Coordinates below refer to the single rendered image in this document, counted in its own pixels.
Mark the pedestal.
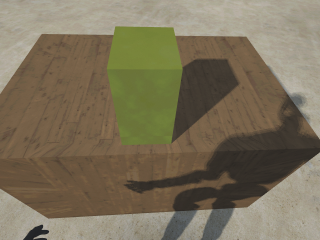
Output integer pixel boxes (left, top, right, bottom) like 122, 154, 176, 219
0, 34, 320, 219

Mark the carton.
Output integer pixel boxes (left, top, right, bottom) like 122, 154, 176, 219
107, 26, 183, 145

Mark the left robot hand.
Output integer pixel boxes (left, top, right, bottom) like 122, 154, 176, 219
23, 225, 49, 240

